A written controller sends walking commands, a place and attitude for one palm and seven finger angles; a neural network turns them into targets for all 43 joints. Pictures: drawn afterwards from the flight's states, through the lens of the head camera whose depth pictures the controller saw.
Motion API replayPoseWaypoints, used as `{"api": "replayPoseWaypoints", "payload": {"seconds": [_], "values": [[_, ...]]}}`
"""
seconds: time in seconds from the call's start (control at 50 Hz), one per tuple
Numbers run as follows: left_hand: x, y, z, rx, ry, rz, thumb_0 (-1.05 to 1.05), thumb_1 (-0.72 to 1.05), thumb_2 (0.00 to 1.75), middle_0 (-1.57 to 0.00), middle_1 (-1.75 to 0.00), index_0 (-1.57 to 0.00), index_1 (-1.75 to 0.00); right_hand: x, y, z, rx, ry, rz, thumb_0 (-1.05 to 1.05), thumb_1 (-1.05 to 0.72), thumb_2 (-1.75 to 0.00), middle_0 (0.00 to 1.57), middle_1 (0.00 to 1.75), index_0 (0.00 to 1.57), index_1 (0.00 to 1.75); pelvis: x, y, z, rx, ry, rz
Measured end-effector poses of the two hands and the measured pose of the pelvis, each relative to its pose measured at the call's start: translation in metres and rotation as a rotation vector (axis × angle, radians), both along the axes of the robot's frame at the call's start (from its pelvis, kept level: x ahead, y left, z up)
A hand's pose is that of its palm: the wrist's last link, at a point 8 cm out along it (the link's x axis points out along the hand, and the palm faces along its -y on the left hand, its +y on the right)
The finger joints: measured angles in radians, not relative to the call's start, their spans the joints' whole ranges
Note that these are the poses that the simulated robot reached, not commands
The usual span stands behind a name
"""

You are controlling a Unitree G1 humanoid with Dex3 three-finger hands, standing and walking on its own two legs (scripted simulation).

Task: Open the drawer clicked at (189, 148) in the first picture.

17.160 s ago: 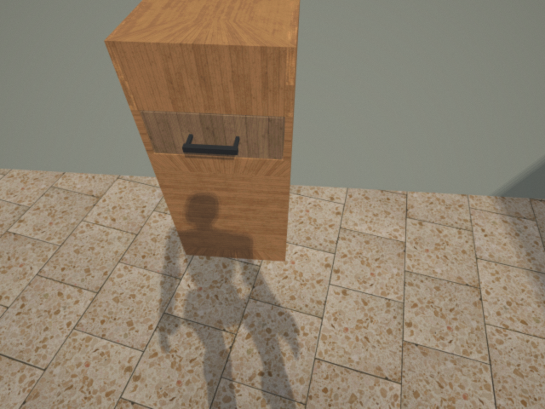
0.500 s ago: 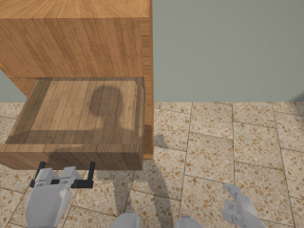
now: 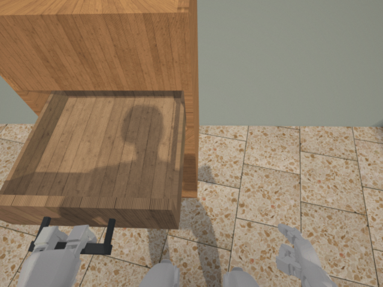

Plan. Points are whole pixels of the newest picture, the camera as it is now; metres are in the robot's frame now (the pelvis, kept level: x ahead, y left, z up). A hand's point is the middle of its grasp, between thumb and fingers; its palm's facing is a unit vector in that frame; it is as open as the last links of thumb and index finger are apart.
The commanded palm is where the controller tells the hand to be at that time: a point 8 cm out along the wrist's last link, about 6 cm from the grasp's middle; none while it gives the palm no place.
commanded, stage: pull the drawer open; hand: left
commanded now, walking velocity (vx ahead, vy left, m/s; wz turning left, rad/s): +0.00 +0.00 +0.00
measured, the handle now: (74, 236) +0.21 +0.25 -0.01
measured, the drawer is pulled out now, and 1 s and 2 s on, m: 0.28 0.29 0.29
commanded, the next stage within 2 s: open the thumb to release the handle in 0.48 s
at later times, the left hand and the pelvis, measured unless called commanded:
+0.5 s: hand (67, 281) +0.13 +0.25 -0.02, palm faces -0.11 -0.09 -0.99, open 5.7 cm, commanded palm +0.10 +0.25 +0.02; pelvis +0.00 +0.00 -0.01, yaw +1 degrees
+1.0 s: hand (64, 278) +0.14 +0.26 -0.03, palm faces -0.10 -0.08 -0.99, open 10.5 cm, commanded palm +0.12 +0.25 +0.02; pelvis -0.01 -0.01 +0.00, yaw +1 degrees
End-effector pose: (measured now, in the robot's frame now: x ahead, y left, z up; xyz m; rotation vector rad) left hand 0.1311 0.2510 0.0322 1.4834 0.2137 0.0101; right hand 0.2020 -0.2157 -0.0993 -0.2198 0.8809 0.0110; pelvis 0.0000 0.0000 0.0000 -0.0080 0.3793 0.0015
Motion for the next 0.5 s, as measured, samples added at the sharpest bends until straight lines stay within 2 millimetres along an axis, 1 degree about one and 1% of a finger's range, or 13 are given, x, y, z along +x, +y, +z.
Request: {"api": "replayPoseWaypoints", "payload": {"seconds": [0.2, 0.34, 0.5], "values": [[-0.010, 0.000, 0.001, -0.002, 0.012, 0.000, 0.01, 0.76, 0.79, -0.25, -1.29, -0.37, -1.29, 0.004, 0.001, -0.006, 0.001, 0.001, 0.012, 0.01, -0.91, -0.90, 0.20, 0.30, 0.20, 0.30, -0.001, -0.001, -0.004, 0.002, 0.013, 0.004], [-0.011, 0.000, -0.001, -0.001, -0.005, -0.001, 0.01, 0.75, 0.81, -0.25, -1.29, -0.37, -1.30, 0.005, 0.002, -0.011, -0.002, 0.006, 0.023, 0.01, -0.91, -0.90, 0.20, 0.30, 0.20, 0.30, -0.002, -0.002, -0.007, 0.002, 0.019, 0.010], [-0.011, -0.001, -0.001, 0.002, -0.012, 0.001, 0.01, 0.75, 0.82, -0.26, -1.30, -0.37, -1.31, 0.003, 0.002, -0.012, -0.002, 0.013, 0.019, 0.01, -0.91, -0.90, 0.20, 0.30, 0.20, 0.30, -0.005, -0.004, -0.007, 0.000, 0.016, 0.015]]}}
